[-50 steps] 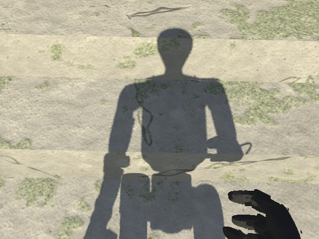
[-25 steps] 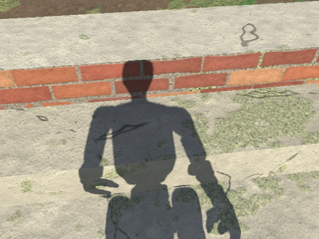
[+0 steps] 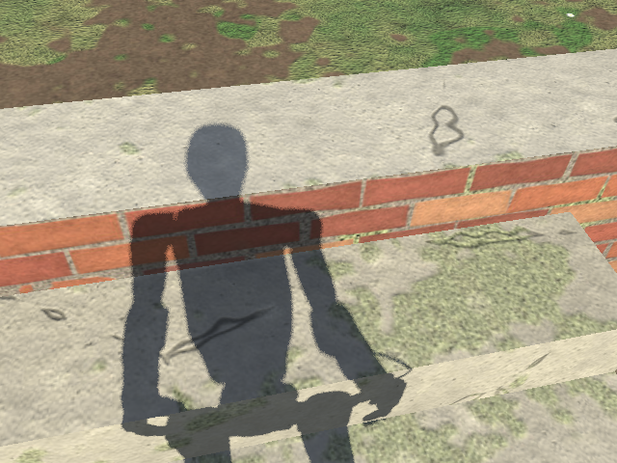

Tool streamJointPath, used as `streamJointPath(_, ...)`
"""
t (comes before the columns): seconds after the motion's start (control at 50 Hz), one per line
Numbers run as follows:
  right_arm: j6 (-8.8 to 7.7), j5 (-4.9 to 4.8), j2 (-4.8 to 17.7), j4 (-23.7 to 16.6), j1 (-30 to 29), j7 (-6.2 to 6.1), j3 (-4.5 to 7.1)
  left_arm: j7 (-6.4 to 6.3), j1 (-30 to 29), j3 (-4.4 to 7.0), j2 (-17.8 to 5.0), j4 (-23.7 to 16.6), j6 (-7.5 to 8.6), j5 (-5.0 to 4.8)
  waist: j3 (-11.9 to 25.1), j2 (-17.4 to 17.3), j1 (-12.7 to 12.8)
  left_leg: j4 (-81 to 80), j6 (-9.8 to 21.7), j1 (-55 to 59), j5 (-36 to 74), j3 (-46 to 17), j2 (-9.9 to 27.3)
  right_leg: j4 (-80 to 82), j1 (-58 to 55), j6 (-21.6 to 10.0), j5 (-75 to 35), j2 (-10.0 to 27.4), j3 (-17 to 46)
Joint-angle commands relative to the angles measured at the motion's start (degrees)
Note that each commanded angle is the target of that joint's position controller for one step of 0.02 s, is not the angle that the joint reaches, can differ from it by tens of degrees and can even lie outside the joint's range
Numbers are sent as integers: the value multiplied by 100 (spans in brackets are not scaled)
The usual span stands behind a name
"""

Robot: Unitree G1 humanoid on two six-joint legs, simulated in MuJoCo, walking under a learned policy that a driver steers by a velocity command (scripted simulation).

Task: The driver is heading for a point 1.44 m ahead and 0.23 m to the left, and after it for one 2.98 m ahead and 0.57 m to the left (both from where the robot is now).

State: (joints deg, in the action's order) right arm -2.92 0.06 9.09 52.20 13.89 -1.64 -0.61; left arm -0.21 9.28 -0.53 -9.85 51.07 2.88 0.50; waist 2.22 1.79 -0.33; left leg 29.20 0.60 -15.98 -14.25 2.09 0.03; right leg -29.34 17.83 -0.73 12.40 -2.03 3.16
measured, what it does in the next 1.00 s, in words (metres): walks ahead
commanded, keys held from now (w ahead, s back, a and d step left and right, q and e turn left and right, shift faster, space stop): shift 0.50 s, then w+shift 0.50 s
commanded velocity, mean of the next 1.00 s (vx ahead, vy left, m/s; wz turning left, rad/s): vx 0.30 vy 0.00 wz -0.01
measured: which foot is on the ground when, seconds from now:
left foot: down 0.00-0.78, up 0.80-1.00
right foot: down 0.00-1.00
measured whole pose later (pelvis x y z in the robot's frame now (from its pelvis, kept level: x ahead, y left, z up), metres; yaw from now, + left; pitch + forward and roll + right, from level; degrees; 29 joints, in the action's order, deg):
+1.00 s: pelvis +0.18 -0.05 +0.01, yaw +0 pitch +4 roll +1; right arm -3.3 -0.4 3.7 34.5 -4.5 -0.7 -3.9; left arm 1.3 34.5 -0.7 -7.8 66.0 6.3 0.9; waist 4.8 0.7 0.4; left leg 121.3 10.1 -75.4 -23.5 3.4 0.6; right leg -15.1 0.1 -2.5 19.1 -0.6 -5.2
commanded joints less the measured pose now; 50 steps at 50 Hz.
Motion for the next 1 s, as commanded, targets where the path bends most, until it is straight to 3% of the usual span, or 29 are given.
streamJointPath(0.02,22,72,545,-362,-456,423,110,337,-187,156,-561,-220,56,-94,216,-252,3,-591,205,462,467,-390,298,304,16,-158,-501,282,69)
streamJointPath(0.04,71,130,581,-365,-370,672,131,544,-71,185,-583,-195,61,-32,187,-278,23,-665,283,420,237,-429,309,329,158,-161,-171,227,43)
streamJointPath(0.08,119,145,653,-210,89,814,191,654,163,251,-633,-72,97,17,6,-233,-18,-689,380,412,178,-425,324,288,429,-232,3,186,1)
streamJointPath(0.18,-1,64,435,-279,-91,698,143,494,73,268,-572,-37,208,-47,265,-218,31,-375,366,475,854,-341,274,61,454,-260,-404,268,47)
streamJointPath(0.26,-19,17,486,-273,61,677,177,436,223,302,-631,29,192,-87,283,-195,49,-179,368,508,1334,-247,214,-100,464,-277,-763,248,20)
streamJointPath(0.5,53,54,436,-234,91,735,157,454,164,273,-627,117,166,-98,48,-153,72,-196,259,274,691,-179,154,-76,376,-175,-400,209,64)
streamJointPath(0.52,85,92,484,-112,334,721,177,446,398,295,-652,235,130,-77,-5,-207,46,-454,367,242,-335,-266,241,42,388,-240,475,194,60)
streamJointPath(0.54,113,268,937,-20,613,627,349,386,505,425,-966,240,95,49,-311,-393,-88,-785,784,178,-1915,-662,502,-69,801,-482,1943,101,55)
streamJointPath(0.56,114,420,1191,90,863,497,452,295,386,504,-1096,210,75,201,-610,-557,-241,-1161,1240,296,-3061,-1449,942,-326,1522,-738,2475,136,159)
streamJointPath(0.58,80,472,1215,191,1085,347,476,193,188,475,-864,116,96,285,-557,-915,-378,-1574,1688,757,-3498,-2385,1488,-993,2106,-831,1930,154,87)
streamJointPath(0.6,16,380,1051,136,842,195,401,109,21,372,-489,-10,158,311,-505,-1142,-370,-1830,1995,881,-3254,-3033,1990,-1662,2314,-786,890,209,-231)
streamJointPath(0.62,-51,293,914,27,587,93,328,39,-80,327,-368,-79,191,271,-408,-1045,-340,-2026,2063,591,-2875,-3183,2239,-2319,2241,-784,652,394,-250)
streamJointPath(0.66,-211,219,738,-291,-407,-9,242,24,86,291,-286,-186,130,330,-132,-864,79,-2016,1492,-158,-1940,-2108,1823,-2705,1077,-683,1188,410,-446)
streamJointPath(0.68,-215,209,920,-325,-647,-39,259,102,227,278,-288,-170,50,391,-123,-783,155,-2029,1373,-375,-1651,-1578,1520,-2279,525,-625,1315,389,-577)
streamJointPath(0.7,-195,-22,1544,74,25,-15,514,177,238,294,-314,-377,219,33,-519,-951,197,-1978,1454,-226,-1998,-1227,1160,-1377,701,-582,1561,191,-1167)
streamJointPath(0.72,-123,17,1416,139,108,-17,517,167,433,297,-359,-262,273,-5,-677,-735,270,-1563,1494,-339,-1718,-1025,1014,-437,131,-565,1319,96,-1291)
streamJointPath(0.74,-66,61,1236,171,93,6,514,114,1213,344,-371,40,295,-8,-577,-348,593,-559,1513,-617,-826,-716,795,402,-876,-580,669,-142,-1424)
streamJointPath(0.76,-116,51,1089,93,-91,56,497,26,2055,426,-552,287,300,20,-304,11,972,866,1414,-1210,783,-371,653,715,-2024,-664,328,-49,-983)
streamJointPath(0.78,-252,-23,793,-165,-599,141,406,-44,3158,515,-826,524,261,100,242,719,1431,2898,1146,-2582,638,-8,330,1159,-3412,-824,1168,992,751)
streamJointPath(0.8,-359,-92,280,-437,-644,245,289,-87,3289,555,-1201,495,189,130,545,1623,1151,4873,800,-4071,-646,1,-259,2003,-3884,-1253,1977,2028,3257)
streamJointPath(0.82,-367,-31,147,-758,-1093,244,221,-109,2751,562,-1235,343,151,272,233,1487,1046,7427,672,-5099,-509,-364,-107,2553,-3301,-1874,3390,2592,4324)
streamJointPath(0.84,-407,89,-25,-1280,-2158,192,121,-58,2273,534,-1100,370,176,312,-483,687,830,9625,639,-6436,-402,-339,142,2370,-2926,-1971,2799,2708,3360)
streamJointPath(0.86,-435,173,-227,-1560,-2369,139,1,20,2348,431,-824,452,270,283,-540,67,681,10555,712,-6941,-666,-384,225,2043,-2669,-1732,2022,2452,2524)
streamJointPath(0.9,-388,239,-534,-1938,-2427,106,-182,87,2542,181,-200,883,418,225,-722,-206,302,11732,1001,-7743,-1364,-677,185,1841,-2223,-1174,1506,2150,1571)
streamJointPath(0.92,-310,176,-716,-2191,-2542,80,-275,135,2550,108,-97,1047,489,203,-935,-174,141,11800,1101,-7878,-1642,-802,81,1930,-1749,-920,1505,2055,1210)
streamJointPath(0.94,-259,23,-629,-2397,-2564,85,-333,194,2182,44,-122,1063,541,136,-1218,-280,-176,10667,1127,-7314,-1589,-613,103,2361,-824,-692,1768,1827,694)
streamJointPath(0.96,-175,-45,-553,-2610,-2751,90,-428,238,1796,7,-209,1032,549,50,-1482,-415,-416,9071,1059,-6233,-1186,-124,145,2917,622,-500,1675,1438,83)
streamJointPath(0.98,-47,-135,-435,-2632,-2791,97,-440,199,1673,-47,-239,1068,538,-30,-1555,-307,-402,8222,951,-5336,-874,488,113,3515,1493,-621,1019,1201,-283)
streamJointPath(1.0,59,-206,-201,-2649,-2540,115,-481,52,1754,-65,-231,1079,501,-184,-1370,52,-391,6827,829,-3618,-662,1073,190,4165,2141,-848,-728,989,-604)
